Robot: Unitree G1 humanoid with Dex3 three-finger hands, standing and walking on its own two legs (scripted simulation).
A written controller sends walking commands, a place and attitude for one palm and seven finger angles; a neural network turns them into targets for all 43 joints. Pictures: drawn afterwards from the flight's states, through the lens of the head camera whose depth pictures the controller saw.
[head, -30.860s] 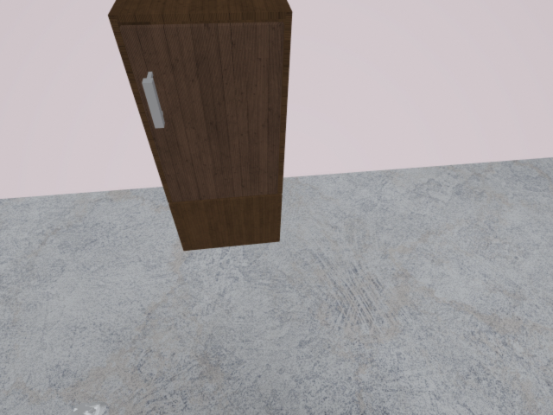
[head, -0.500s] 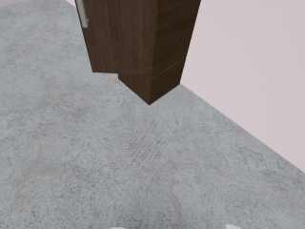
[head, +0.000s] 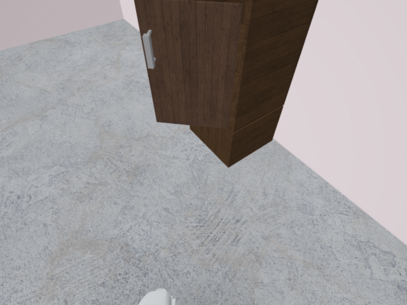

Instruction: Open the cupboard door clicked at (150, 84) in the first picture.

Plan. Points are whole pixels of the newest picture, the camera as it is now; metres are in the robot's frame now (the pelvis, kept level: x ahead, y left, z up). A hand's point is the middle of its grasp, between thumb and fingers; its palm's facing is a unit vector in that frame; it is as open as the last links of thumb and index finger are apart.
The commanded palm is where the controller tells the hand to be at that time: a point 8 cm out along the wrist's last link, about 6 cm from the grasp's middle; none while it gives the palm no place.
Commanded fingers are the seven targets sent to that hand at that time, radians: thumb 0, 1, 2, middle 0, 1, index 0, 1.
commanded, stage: take the last steps up to it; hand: left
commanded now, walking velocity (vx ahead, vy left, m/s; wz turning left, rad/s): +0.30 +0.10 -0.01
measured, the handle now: (150, 49) +0.99 +0.29 -0.01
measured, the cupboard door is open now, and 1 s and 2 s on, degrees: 46 46 46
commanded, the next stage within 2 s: come to a stop and stand still in 0.94 s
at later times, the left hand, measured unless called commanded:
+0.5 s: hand (122, 238) +0.29 +0.23 -0.16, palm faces -0.02 -0.98 -0.22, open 7.4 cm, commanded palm none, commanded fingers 0.00 0.90 0.90 -0.20 -0.30 -0.20 -0.30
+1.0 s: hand (117, 240) +0.30 +0.26 -0.20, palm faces +0.05 -0.99 -0.16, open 7.3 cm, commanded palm none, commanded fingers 0.00 0.90 0.90 -0.20 -0.30 -0.20 -0.30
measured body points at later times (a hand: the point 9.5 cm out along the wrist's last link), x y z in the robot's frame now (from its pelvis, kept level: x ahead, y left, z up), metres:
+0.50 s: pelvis +0.17 +0.05 -0.01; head +0.19 +0.03 +0.44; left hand +0.29 +0.29 -0.14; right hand +0.13 -0.17 -0.18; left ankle +0.12 +0.15 -0.75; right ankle +0.22 -0.05 -0.73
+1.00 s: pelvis +0.37 +0.09 -0.02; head +0.39 +0.11 +0.42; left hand +0.30 +0.31 -0.19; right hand +0.47 -0.15 -0.16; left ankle +0.45 +0.19 -0.75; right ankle +0.24 -0.03 -0.70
